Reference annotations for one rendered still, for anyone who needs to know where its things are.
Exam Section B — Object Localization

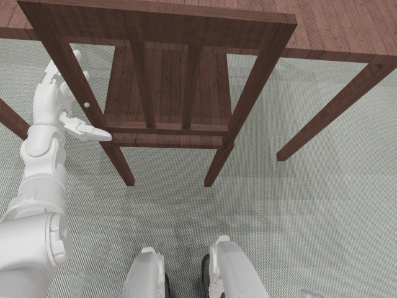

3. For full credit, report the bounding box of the left robot upper arm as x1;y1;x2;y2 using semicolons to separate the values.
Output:
0;211;74;298

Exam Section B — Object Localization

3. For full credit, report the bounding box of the robot right thigh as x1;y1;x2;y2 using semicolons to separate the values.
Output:
209;241;269;298

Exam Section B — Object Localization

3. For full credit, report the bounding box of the chair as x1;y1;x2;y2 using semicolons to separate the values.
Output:
16;0;298;187

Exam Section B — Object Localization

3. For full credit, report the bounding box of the left robot forearm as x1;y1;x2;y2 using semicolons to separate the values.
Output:
0;124;68;223

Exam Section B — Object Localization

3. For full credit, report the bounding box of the right robot foot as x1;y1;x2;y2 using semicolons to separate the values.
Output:
202;254;221;298

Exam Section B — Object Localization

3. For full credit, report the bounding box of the robot left hand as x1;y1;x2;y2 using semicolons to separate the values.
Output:
33;50;112;142

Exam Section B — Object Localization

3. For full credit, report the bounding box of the table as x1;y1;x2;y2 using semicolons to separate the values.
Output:
0;0;397;161

